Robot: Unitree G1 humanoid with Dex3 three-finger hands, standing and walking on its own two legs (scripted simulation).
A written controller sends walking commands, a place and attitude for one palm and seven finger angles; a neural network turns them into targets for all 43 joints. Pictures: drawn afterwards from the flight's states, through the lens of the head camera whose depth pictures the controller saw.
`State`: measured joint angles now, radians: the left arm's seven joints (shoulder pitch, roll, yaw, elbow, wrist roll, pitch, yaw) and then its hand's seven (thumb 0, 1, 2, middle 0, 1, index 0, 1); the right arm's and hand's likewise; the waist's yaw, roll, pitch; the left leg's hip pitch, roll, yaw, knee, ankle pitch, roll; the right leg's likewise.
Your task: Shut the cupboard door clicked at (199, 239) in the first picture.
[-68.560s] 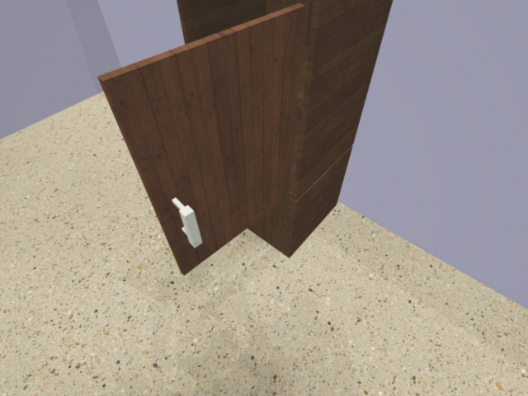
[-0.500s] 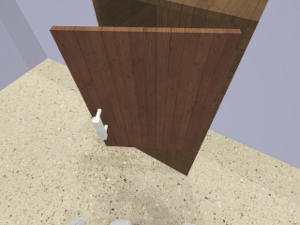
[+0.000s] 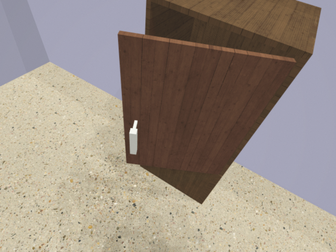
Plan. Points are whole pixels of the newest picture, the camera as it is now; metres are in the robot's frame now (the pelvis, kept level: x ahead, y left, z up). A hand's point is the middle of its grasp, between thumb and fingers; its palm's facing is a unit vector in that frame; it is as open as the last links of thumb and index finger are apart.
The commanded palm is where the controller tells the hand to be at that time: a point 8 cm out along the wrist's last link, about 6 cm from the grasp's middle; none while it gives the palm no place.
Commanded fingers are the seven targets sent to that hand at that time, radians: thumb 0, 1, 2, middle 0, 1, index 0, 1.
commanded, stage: come to a stop and stand still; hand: left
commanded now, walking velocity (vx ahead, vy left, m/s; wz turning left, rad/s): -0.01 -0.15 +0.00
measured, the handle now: (134, 137) +0.48 +0.15 -0.11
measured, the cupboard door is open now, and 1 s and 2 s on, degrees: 27 27 27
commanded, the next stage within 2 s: look again from close up in 0.76 s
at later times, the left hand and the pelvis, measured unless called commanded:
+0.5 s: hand out of the picture +0.03 +0.11 -0.17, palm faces +0.00 -0.97 -0.23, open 7.2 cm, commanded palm none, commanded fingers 0.00 0.90 0.90 -0.20 -0.30 -0.20 -0.30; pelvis -0.04 -0.07 -0.01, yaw -1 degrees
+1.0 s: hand out of the picture -0.07 +0.08 -0.19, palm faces +0.03 -0.99 -0.14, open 7.3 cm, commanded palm none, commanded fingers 0.00 0.90 0.90 -0.20 -0.30 -0.20 -0.30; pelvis -0.03 -0.06 -0.01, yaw -1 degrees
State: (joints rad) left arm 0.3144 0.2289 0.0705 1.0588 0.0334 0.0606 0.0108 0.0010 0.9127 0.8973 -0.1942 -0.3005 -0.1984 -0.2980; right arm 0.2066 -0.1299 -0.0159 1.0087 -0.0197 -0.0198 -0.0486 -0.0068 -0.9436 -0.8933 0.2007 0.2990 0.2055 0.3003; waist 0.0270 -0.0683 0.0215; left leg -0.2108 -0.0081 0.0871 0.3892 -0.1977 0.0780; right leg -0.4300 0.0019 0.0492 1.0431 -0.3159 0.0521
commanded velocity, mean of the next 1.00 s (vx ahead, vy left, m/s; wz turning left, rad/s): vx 0.00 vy -0.01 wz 0.00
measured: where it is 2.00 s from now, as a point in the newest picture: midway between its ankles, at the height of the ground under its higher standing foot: outside the picture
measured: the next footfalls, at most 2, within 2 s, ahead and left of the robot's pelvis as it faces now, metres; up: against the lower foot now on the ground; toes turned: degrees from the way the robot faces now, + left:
right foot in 0.40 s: -0.02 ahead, -0.18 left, +0.00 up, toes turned -2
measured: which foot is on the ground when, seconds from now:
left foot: down 0.00-1.00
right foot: up 0.00-0.38, down 0.40-1.00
